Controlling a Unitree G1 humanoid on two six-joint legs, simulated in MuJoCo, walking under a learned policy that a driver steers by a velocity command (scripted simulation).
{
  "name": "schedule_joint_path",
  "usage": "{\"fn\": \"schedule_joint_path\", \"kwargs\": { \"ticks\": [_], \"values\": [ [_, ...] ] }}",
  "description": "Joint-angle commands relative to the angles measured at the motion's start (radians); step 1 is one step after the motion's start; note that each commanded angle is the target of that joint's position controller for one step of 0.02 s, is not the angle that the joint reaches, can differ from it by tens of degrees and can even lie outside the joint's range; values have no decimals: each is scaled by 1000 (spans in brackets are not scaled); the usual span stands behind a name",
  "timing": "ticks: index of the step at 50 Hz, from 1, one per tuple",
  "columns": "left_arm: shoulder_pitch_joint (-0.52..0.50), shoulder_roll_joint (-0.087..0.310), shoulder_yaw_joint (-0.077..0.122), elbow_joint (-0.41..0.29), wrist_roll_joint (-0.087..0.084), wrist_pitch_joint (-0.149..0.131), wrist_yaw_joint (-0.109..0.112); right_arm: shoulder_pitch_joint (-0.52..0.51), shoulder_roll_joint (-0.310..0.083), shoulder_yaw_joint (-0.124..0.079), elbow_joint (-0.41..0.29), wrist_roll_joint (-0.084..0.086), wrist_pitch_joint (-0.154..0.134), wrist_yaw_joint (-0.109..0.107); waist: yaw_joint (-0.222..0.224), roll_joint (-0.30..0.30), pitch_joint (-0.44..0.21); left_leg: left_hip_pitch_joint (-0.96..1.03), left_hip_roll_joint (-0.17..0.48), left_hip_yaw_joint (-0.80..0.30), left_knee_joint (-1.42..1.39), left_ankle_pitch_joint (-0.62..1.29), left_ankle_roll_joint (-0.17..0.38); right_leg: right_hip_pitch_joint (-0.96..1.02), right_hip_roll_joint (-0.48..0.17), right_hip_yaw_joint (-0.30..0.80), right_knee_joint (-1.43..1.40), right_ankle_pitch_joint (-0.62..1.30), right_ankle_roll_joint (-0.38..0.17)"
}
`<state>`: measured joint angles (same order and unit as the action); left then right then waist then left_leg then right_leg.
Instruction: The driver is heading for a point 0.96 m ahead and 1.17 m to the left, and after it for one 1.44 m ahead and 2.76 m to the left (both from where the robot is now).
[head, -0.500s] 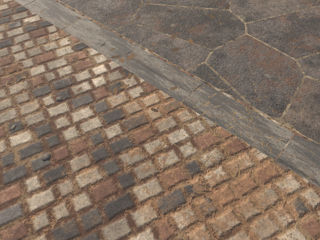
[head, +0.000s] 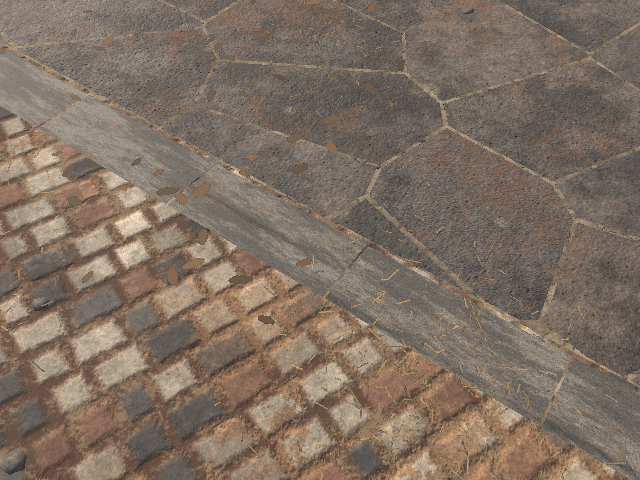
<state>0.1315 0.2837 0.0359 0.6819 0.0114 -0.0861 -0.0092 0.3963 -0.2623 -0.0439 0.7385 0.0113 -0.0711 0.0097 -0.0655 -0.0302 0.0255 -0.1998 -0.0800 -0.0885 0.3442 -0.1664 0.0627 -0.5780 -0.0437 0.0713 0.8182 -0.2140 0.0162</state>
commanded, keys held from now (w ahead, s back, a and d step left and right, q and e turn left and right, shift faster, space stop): w+q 1.00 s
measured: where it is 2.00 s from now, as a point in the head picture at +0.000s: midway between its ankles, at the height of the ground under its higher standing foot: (72, 305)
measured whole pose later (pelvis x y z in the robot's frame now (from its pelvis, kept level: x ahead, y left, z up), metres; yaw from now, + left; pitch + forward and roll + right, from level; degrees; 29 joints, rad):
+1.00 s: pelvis +0.50 +0.12 +0.00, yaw +35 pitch +2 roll +0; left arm 0.08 0.32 0.04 0.71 0.01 -0.09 -0.01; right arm 0.34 -0.29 -0.06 0.66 0.01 -0.04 0.00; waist -0.06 -0.03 0.04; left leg -0.19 -0.11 -0.11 0.36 -0.19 0.09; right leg -0.66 -0.09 0.10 0.79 -0.08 0.07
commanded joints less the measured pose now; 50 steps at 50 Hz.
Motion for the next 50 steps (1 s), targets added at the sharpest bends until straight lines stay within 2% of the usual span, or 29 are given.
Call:
{"fn": "schedule_joint_path", "kwargs": {
  "ticks": [1,4,6,8,9,10,11,12,13,14,15,17,19,23,26,30,32,33,34,35,36,37,38,39,40,42,44,47,50],
  "values": [
    [-83,43,6,-67,-5,-19,-6,-39,-195,-55,-71,9,-5,-19,13,128,-24,-48,206,-204,-133,101,161,82,37,-19,-183,176,30],
    [-152,65,13,-83,-17,-27,-13,8,-194,-58,-54,16,10,-24,-6,129,-22,-36,215,-246,-98,45,145,139,61,0,-272,228,31],
    [-160,87,25,-89,-21,-34,-14,14,-192,-60,-51,19,18,-27,5,138,-22,-9,227,-297,-60,2,128,183,64,13,-319,192,18],
    [-99,107,40,-74,-24,-41,-11,-6,-179,-59,-56,19,26,-28,51,153,-35,-10,213,-324,7,-8,101,288,59,5,-373,155,-13],
    [-25,126,53,-56,-20,-43,-5,-14,-151,-51,-62,15,28,-28,89,149,-68,-41,177,-305,82,2,75,404,35,6,-401,137,-37],
    [114,174,69,-40,-6,-45,6,-34,-96,-32,-82,6,24,-25,158,77,-170,-140,123,-233,312,-50,37,614,-103,129,-395,77,-96],
    [223,263,94,-14,4,-27,10,66,-29,-9,-112,20,13,-27,141,-192,-302,-434,-1,-77,621,-337,-27,913,-326,493,-449,-118,-239],
    [242,216,87,4,-12,-19,2,81,-105,-21,-111,34,10,-30,142,-242,-263,-601,55,-62,810,-424,-44,901,-384,694,-518,-335,-277],
    [205,151,69,-3,-17,-18,2,10,-166,-40,-105,31,15,-31,154,-141,-143,-642,95,-73,886,-337,-50,800,-341,584,-536,-335,-243],
    [158,120,58,-7,-12,-15,3,-39,-167,-43,-109,20,21,-30,141,-80,-78,-623,122,-50,893,-263,-57,701,-297,447,-544,-207,-215],
    [118,91,49,-3,-7,-13,2,-70,-156,-45,-116,11,23,-26,122,-63,-33,-601,146,-45,863,-206,-62,619,-256,348,-567,-92,-204],
    [84,73,44,9,1,-16,3,-85,-124,-44,-128,16,33,-14,90,-95,-4,-539,184,-31,823,-147,-65,517,-209,210,-611,41,-189],
    [87,90,51,28,-4,-24,3,-107,-94,-37,-144,16,41,-7,83,-79,0,-536,193,-13,788,-104,-75,488,-203,125,-642,140,-202],
    [94,135,63,63,-6,-25,7,-185,-75,-24,-174,10,37,6,93,-38,8,-540,199,5,604,58,-84,502,-201,-17,-659,291,-204],
    [120,161,65,86,-13,-17,11,-288,-61,-14,-201,11,28,26,130,-24,31,-489,182,55,433,185,-66,513,-189,-108,-658,312,-180],
    [174,199,74,120,-32,2,11,-382,-73,-15,-249,16,28,49,147,-23,58,-469,158,105,312,141,-22,614,-224,-166,-621,391,-152],
    [177,227,82,123,-38,15,16,-364,-102,-30,-260,11,33,54,114,-48,24,-382,105,157,287,42,17,657,-229,-208,-518,678,-130],
    [178,245,87,122,-40,22,21,-308,-130,-45,-252,6,38,52,75,-65,-21,-290,65,185,283,-6,41,666,-225,-230,-411,845,-119],
    [169,249,87,118,-43,29,27,-175,-169,-69,-221,7,42,46,-6,-53,-93,-103,23,201,234,21,75,620,-204,-258,-230,918,-98],
    [180,222,75,108,-33,27,32,-2,-229,-102,-178,11,52,29,-90,-4,-180,191,36,127,209,57,117,432,-170,-266,25,772,-63],
    [265,82,30,53,16,10,19,16,-349,-121,-174,19,53,12,-1,279,-263,561,311,-372,178,-12,271,-25,-11,-252,409,-122,-1],
    [215,122,24,32,-2,-28,4,42,-307,-103,-211,15,37,17,-39,244,-454,652,430,-773,0,-175,376,-164,80,-9,585,-383,3],
    [106,189,45,2,-44,-45,-6,19,-243,-83,-196,2,24,23,-65,155,-330,577,394,-636,-31,-159,308,-251,22,38,587,-291,-12],
    [71,171,36,-13,-47,-56,-5,-27,-221,-76,-190,4,17,22,-30,106,-210,428,350,-503,-37,-88,273,-242,-16,22,506,-207,-23],
    [70,160,35,-2,-25,-57,4,-95,-197,-68,-196,2,15,20,18,40,-139,280,308,-407,-42,21,245,-187,-49,18,418,-155,-17],
    [104,168,44,10,-5,-35,6,-167,-168,-55,-214,-14,12,15,81,73,-98,101,262,-321,-83,169,233,-62,-75,22,330,-103,-2],
    [111,140,39,15,4,-16,8,-170,-171,-56,-199,-8,5,7,95,74,-82,11,246,-269,-106,243,245,-26,-69,2,259,-76,30],
    [6,100,23,-13,8,-7,10,-135,-195,-64,-170,-2,8,-12,66,78,-37,-63,200,-199,-117,211,219,-25,-43,-10,63,93,60],
    [-112,77,12,-38,0,-14,-1,-94,-205,-67,-144,6,16,-23,19,99,-18,-98,163,-178,-103,94,171,55,6,-13,-161,274,60]
  ]
}}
